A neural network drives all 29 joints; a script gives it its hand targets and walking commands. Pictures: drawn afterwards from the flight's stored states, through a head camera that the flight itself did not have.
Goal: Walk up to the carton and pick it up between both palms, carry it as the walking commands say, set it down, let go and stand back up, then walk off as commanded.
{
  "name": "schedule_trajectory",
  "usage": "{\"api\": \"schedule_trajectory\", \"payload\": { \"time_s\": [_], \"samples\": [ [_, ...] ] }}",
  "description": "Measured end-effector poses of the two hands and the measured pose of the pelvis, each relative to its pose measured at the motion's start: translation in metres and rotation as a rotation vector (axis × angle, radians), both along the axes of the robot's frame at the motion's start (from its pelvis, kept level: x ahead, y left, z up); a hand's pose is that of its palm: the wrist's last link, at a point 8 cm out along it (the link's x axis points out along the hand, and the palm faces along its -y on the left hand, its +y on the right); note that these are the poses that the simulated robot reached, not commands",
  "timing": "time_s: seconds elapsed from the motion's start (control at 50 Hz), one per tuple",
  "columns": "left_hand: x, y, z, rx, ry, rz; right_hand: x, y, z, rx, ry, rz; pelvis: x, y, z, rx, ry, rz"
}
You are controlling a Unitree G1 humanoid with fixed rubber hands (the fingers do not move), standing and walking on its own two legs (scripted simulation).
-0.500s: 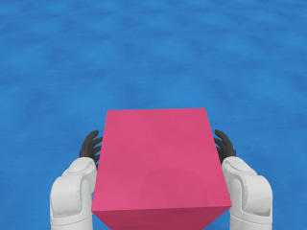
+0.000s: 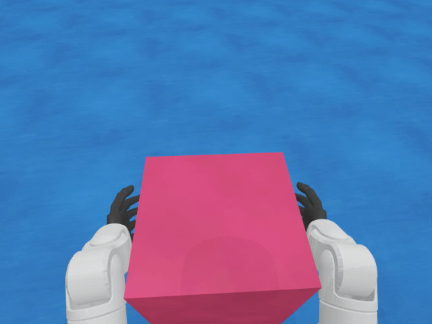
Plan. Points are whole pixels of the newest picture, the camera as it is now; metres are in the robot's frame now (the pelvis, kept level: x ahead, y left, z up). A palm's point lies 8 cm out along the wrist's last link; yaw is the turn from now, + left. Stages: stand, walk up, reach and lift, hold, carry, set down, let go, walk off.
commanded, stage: carry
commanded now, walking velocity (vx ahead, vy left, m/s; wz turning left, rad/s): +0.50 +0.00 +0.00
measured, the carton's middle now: (217, 252) +0.25 +0.00 +0.02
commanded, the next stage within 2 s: none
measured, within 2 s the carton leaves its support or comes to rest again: neither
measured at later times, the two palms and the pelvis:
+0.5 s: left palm (159, 109) +0.58 +0.12 +0.09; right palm (285, 106) +0.60 -0.19 +0.08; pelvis +0.33 -0.04 +0.01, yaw +4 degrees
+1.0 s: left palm (159, 50) +0.91 +0.16 +0.08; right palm (255, 51) +0.90 -0.16 +0.08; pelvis +0.64 +0.00 +0.02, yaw -1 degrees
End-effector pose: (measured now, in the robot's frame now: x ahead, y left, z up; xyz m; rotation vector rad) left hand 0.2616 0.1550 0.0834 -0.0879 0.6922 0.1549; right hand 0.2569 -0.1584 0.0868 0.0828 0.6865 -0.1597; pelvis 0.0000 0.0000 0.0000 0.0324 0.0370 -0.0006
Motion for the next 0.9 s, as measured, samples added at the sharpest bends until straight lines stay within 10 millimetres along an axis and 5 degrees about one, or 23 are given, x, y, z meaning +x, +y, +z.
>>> {"api": "schedule_trajectory", "payload": {
  "time_s": [0.08,0.2,0.32,0.42,0.6,0.76,0.9],
  "samples": [
    [0.05,0.005,-0.005,-0.017,0.079,-0.012,0.042,0.005,-0.004,-0.007,0.08,-0.021,0.044,0.009,0.015,-0.022,0.023,-0.025],
    [0.121,0.003,0.012,-0.016,0.051,-0.028,0.111,0.004,0.015,-0.015,0.052,-0.03,0.116,0.008,0.032,-0.056,0.031,-0.014],
    [0.197,-0.006,0.022,-0.003,-0.009,0.007,0.199,-0.006,0.023,-0.002,-0.008,0.006,0.202,-0.009,0.025,-0.043,0.017,0.003],
    [0.273,-0.024,0.013,0.031,-0.032,0.037,0.286,-0.024,0.004,0.029,-0.033,0.039,0.283,-0.033,0.001,-0.04,-0.004,0.047],
    [0.366,-0.029,0.018,0.043,0.063,0.097,0.397,-0.028,0.005,0.048,0.063,0.091,0.382,-0.051,0.03,0.002,0.026,0.068],
    [0.473,-0.023,0.032,0.045,-0.004,0.064,0.494,-0.022,0.019,0.049,-0.005,0.059,0.486,-0.036,0.029,0.002,0.019,0.051],
    [0.588,-0.002,0.004,0.0,-0.011,0.016,0.593,-0.002,0.003,0.002,-0.011,0.015,0.591,-0.006,0.001,-0.005,0.005,0.007]
  ]
}}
